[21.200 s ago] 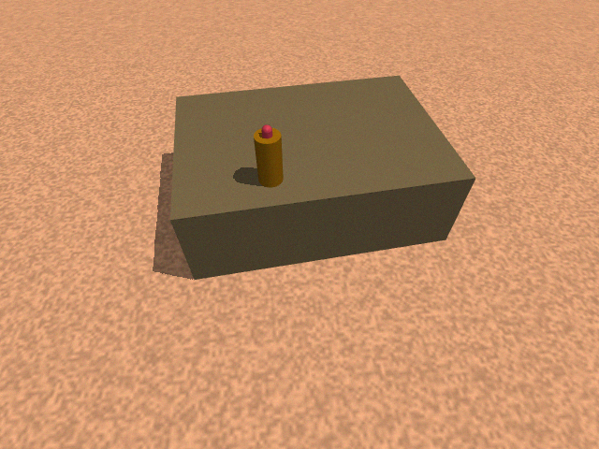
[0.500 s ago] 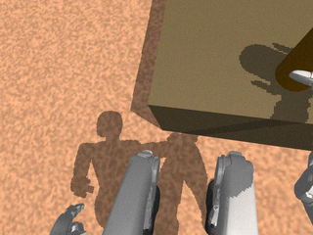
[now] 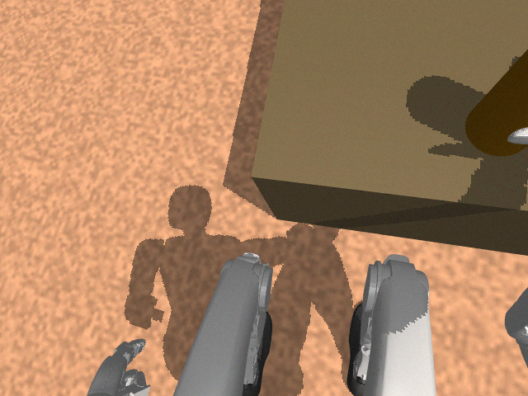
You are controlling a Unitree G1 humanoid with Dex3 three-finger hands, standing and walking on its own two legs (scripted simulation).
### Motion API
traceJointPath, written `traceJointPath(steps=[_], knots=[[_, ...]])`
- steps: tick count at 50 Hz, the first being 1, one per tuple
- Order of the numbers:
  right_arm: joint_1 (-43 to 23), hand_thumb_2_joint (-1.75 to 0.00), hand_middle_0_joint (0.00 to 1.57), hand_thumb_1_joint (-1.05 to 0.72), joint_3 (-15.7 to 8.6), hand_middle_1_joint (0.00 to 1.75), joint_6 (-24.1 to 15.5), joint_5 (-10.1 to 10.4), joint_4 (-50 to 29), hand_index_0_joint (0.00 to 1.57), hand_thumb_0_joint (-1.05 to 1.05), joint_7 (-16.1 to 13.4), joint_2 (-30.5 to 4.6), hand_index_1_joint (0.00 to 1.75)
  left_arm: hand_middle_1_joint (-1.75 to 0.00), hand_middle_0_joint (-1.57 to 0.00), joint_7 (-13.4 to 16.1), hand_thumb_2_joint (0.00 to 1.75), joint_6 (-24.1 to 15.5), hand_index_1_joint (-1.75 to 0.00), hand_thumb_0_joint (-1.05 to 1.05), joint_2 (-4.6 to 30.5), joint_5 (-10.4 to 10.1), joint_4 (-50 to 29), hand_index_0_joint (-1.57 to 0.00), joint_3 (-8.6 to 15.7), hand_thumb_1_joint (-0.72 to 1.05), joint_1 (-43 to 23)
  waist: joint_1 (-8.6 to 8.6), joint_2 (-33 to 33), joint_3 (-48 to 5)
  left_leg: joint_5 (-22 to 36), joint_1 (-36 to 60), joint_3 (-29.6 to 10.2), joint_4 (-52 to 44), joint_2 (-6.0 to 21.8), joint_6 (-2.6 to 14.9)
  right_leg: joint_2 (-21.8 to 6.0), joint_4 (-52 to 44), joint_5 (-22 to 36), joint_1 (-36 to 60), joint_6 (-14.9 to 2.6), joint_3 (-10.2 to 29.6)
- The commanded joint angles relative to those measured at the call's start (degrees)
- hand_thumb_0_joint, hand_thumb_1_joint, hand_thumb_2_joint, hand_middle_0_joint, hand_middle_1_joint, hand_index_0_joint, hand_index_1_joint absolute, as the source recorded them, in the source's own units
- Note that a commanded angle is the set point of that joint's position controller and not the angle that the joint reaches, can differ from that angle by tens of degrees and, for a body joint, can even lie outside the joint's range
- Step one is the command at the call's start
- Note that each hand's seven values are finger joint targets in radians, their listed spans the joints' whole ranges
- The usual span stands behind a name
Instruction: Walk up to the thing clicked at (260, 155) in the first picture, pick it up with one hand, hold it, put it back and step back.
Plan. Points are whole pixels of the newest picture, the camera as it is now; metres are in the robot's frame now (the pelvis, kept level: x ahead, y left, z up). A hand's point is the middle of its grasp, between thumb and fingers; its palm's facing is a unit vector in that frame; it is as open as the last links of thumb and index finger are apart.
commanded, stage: withdraw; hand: right
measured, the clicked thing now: out of the picture +0.50 -0.31 +0.02
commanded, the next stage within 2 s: rise in 0.16 s
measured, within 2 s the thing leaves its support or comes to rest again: neither
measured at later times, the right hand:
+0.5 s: hand out of the picture +0.44 -0.40 +0.13, palm faces +0.44 +0.85 -0.29, open 17.2 cm
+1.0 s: hand out of the picture +0.30 -0.33 +0.19, palm faces +0.37 +0.86 -0.36, open 16.9 cm
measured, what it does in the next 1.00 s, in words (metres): rises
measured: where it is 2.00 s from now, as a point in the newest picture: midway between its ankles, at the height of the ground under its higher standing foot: (305, 368)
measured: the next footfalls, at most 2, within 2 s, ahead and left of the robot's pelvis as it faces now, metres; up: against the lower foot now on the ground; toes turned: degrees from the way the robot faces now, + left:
none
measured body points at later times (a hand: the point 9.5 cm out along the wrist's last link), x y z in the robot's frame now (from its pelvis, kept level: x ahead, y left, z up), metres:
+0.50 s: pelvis +0.02 -0.01 +0.15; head +0.19 -0.08 +0.56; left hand +0.14 +0.25 +0.04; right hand +0.41 -0.45 +0.15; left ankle +0.06 +0.12 -0.42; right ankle +0.09 -0.14 -0.42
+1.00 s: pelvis +0.06 -0.04 +0.27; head +0.11 -0.08 +0.72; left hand +0.17 +0.21 +0.17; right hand +0.28 -0.37 +0.22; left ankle +0.06 +0.12 -0.42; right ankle +0.09 -0.14 -0.42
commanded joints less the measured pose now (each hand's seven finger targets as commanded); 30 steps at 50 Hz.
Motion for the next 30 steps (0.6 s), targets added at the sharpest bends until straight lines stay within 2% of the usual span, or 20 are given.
traceJointPath(steps=[1, 3, 6, 9, 11, 13, 14, 15, 16, 17, 18, 19, 20, 21, 23, 24, 25, 27, 28, 30], knots=[[-20.24, -0.06, 0.05, 0.59, -4.97, 0.07, -1.91, 1.51, -17.56, 0.05, 0.0, 0.52, -26.01, 0.07, -0.3, -0.19, 1.62, 0.9, -0.38, -0.3, 0.0, 13.27, -0.71, -3.63, -0.19, 4.33, 0.9, 10.59, -3.64, -15.45, -50.08, 17.87, 22.34, 0.32, -18.88, -0.34, 2.19, 0.97, -14.95, 14.49, 44.48, -2.65, -2.5], [-19.4, -0.06, 0.04, 0.6, -4.51, 0.07, -0.33, 1.71, -17.08, 0.05, 0.0, 1.11, -26.31, 0.07, -0.29, -0.19, 2.1, 0.9, -0.1, -0.3, 0.0, 13.81, -1.24, -3.29, -0.19, 4.83, 0.9, 11.14, -3.23, -16.04, -47.49, 17.23, 21.79, 0.35, -20.87, -0.46, 2.34, 0.88, -17.09, 14.44, 46.02, -2.61, -2.26], [-14.28, -0.05, 0.05, 0.6, -3.59, 0.06, 1.71, 1.91, -9.36, 0.05, 0.0, 2.59, -23.84, 0.06, -0.3, -0.19, 2.33, 0.89, -0.56, -0.3, 0.0, 11.65, -2.15, -2.79, -0.19, 2.94, 0.9, 10.6, -1.86, -11.5, -38.68, 15.82, 22.54, 0.48, -24.46, -0.49, 2.03, 1.19, -19.81, 11.16, 41.9, -3.06, -2.17], [-14.2, -0.05, 0.04, 0.59, -3.13, 0.06, 2.31, 2.84, -9.61, 0.05, 0.0, 4.14, -23.73, 0.06, -0.3, -0.2, 2.64, 0.89, -1.36, -0.3, 0.0, 12.78, -2.68, -2.28, -0.2, 3.5, 0.9, 11.03, -1.42, -11.58, -34.82, 15.34, 23.27, -0.04, -26.84, -0.16, 2.12, 1.26, -21.97, 10.08, 42.39, -3.17, -2.3], [-11.53, -0.05, 0.04, 0.57, -0.69, 0.05, 3.08, 3.51, -5.37, 0.05, 0.0, 5.84, -19.45, 0.05, -0.31, -0.2, 2.55, 0.88, -2.08, -0.3, 0.0, 12.68, -3.1, -1.92, -0.2, 3.34, 0.9, 10.53, -0.07, -10.41, -30.94, 15.22, 21.86, 0.4, -28.01, 0.13, 2.01, 1.03, -23.42, 10.15, 44.14, -3.16, -1.29], [-12.92, -0.05, 0.04, 0.58, 0.33, 0.05, 3.11, 3.82, -8.59, 0.05, 0.0, 6.75, -18.85, 0.05, -0.31, -0.2, 2.61, 0.88, -2.69, -0.3, 0.0, 13.83, -3.34, -2.48, -0.21, 4.69, 0.91, 11.12, 0.05, -11.02, -31.35, 14.73, 23.11, 0.38, -29.46, 0.3, 2.23, 1.08, -25.63, 9.83, 46.04, -3.05, -1.06], [-11.98, -0.09, 0.04, 0.5, 1.85, 0.06, 3.26, 3.97, -7.61, 0.06, 0.0, 7.17, -16.61, 0.06, -0.28, -0.19, 2.53, 0.88, -2.96, -0.28, 0.0, 13.9, -3.39, -2.61, -0.19, 4.89, 0.89, 10.84, 0.26, -11.26, -29.9, 13.73, 22.41, 0.54, -29.88, 0.37, 2.37, 1.04, -26.81, 9.03, 46.87, -2.91, -0.75], [-2.9, -0.1, 0.04, 0.42, 2.63, 0.06, 8.79, -4.8, 5.11, 0.06, 0.0, 3.75, -25.34, 0.06, -0.29, -0.2, 2.02, 0.89, -1.49, -0.29, 0.0, 12.61, -4.18, -3.91, -0.2, 3.76, 0.88, 11.29, -2.49, -10.74, -28.99, 13.67, 26.67, -0.47, -34.86, 0.16, 2.25, 1.2, -31.29, 9.66, 51.67, -2.79, -1.8], [-9.2, -0.09, 0.04, 0.44, 3.3, 0.06, 9.75, -3.33, -4.88, 0.06, 0.0, 1.61, -22.29, 0.06, -0.29, -0.2, 1.68, 0.89, -0.84, -0.3, 0.0, 12.28, -4.51, -5.58, -0.2, 3.79, 0.87, 11.56, -0.91, -10.04, -31.02, 15.03, 28.83, -0.45, -36.09, 0.15, 1.98, 0.92, -32.12, 10.1, 52.97, -2.82, -0.91], [-14.36, -0.08, 0.04, 0.47, 4.84, 0.06, 9.85, -3.61, -11.27, 0.06, 0.0, 0.44, -22.23, 0.06, -0.29, -0.2, 1.59, 0.9, -0.5, -0.3, 0.0, 12.85, -4.5, -5.07, -0.2, 4.65, 0.87, 12.49, -0.93, -12.87, -34.84, 17.22, 31.02, -0.98, -36.95, 0.39, 1.98, 0.85, -32.73, 13.08, 57.53, -2.7, -1.21], [-14.22, -0.08, 0.04, 0.47, 2.64, 0.06, 10.47, -4.46, -11.97, 0.06, 0.0, -0.53, -25.93, 0.06, -0.29, -0.2, 1.6, 0.9, -0.21, -0.3, 0.0, 13.57, -4.66, -5.8, -0.19, 4.25, 0.87, 12.69, -2.21, -14.02, -37.96, 17.63, 32.41, -0.5, -37.82, 0.53, 1.95, 1.28, -34.6, 14.06, 61.78, -2.33, -0.92], [-12.65, -0.08, 0.04, 0.47, 2.62, 0.06, 11.26, -5.64, -13.16, 0.06, 0.0, -1.55, -28.01, 0.06, -0.29, -0.2, 1.68, 0.91, 0.26, -0.3, 0.0, 13.96, -4.63, -5.93, -0.19, 4.76, 0.87, 13.15, -3.13, -15.92, -39.79, 18.98, 34.51, -0.3, -38.59, 0.58, 1.97, 1.13, -36.33, 16.56, 65.95, -1.97, -0.76], [-11.05, -0.08, 0.05, 0.45, 1.49, 0.06, 12.02, -6.52, -14.26, 0.06, 0.0, -3.14, -31.55, 0.06, -0.3, -0.2, 1.54, 0.91, 0.36, -0.3, 0.0, 13.12, -4.98, -6.57, -0.2, 4.29, 0.88, 12.85, -4.46, -16.73, -41.81, 20.67, 37.94, -0.79, -40.66, 0.61, 1.69, 1.29, -36.99, 18.59, 68.13, -2.14, -1.4], [-10.6, -0.09, 0.05, 0.43, 1.11, 0.06, 12.47, -7.32, -15.54, 0.06, 0.0, -4.66, -32.72, 0.06, -0.29, -0.2, 1.57, 0.91, 0.65, -0.3, 0.0, 12.06, -5.31, -7.38, -0.19, 3.44, 0.87, 13.04, -4.42, -16.28, -43.54, 23.14, 41.87, -0.75, -41.88, 0.79, 1.44, 1.48, -38.2, 20.97, 69.98, -2.09, -1.55], [-7.5, -0.05, 0.04, 0.51, 0.1, 0.05, 13.39, -7.89, -18.35, 0.05, 0.0, -7.59, -34.84, 0.05, -0.29, -0.2, 2.14, 0.92, 1.01, -0.3, 0.0, 11.59, -5.33, -7.72, -0.18, 3.25, 0.85, 12.97, -5.11, -17.01, -44.54, 26.67, 47.16, -1.28, -44.55, 0.97, 1.05, 1.7, -40.02, 24.72, 73.28, -2.33, -2.82], [-5.88, -0.04, 0.05, 0.58, 0.27, 0.05, 13.89, -7.97, -18.33, 0.05, 0.0, -9.07, -34.48, 0.05, -0.29, -0.2, 2.63, 0.9, 1.04, -0.3, 0.0, 11.53, -5.33, -7.62, -0.2, 3.25, 0.9, 13.07, -5.05, -17.54, -43.13, 26.75, 47.69, -1.29, -46.34, 0.82, 1.03, 1.78, -41.83, 25.06, 75.66, -2.29, -3.01], [-3.2, -0.03, 0.05, 0.59, 1.38, 0.05, 14.52, -8.12, -16.48, 0.05, 0.0, -10.42, -32.58, 0.05, -0.29, -0.2, 2.94, 0.9, 1.25, -0.3, 0.0, 10.73, -5.23, -7.24, -0.2, 2.95, 0.9, 13.13, -4.55, -17.59, -39.31, 27.97, 49.68, -1.18, -48.62, 0.79, 1.06, 1.93, -44.06, 25.95, 76.32, -2.29, -3.39], [-0.33, -0.06, 0.06, 0.54, 4.2, 0.06, 15.77, -8.48, -7.57, 0.05, 0.0, -12.71, -26.86, 0.06, -0.29, -0.2, 3.6, 0.9, 1.54, -0.3, 0.0, 10.01, -5.06, -4.97, -0.2, 2.57, 0.9, 13.75, -1.83, -14.9, -25.82, 27.25, 49.36, -0.88, -52.45, 0.81, 1.18, 2.09, -48.26, 22.88, 74.4, -2.29, -3.17], [-0.49, -0.08, 0.06, 0.52, 5.63, 0.06, 16.1, -8.51, -4.34, 0.06, 0.0, -13.48, -24.05, 0.06, -0.29, -0.2, 3.78, 0.9, 1.44, -0.3, 0.0, 9.64, -4.8, -4.06, -0.2, 2.5, 0.9, 14.17, -1.19, -13.76, -21.58, 27.18, 49.7, -1.1, -54.72, 0.52, 1.19, 2.05, -49.36, 21.93, 73.45, -2.67, -3.74], [-0.05, -0.11, 0.06, 0.46, 6.64, 0.07, 16.62, -8.69, -0.72, 0.06, 0.0, -14.47, -22.3, 0.07, -0.29, -0.2, 4.12, 0.9, 1.31, -0.3, 0.0, 10.22, -4.9, -3.37, -0.2, 2.83, 0.9, 14.74, -0.76, -12.52, -17.47, 26.68, 52.25, -1.49, -58.44, 0.59, 1.3, 2.29, -52.52, 20.79, 74.3, -2.69, -4.35]])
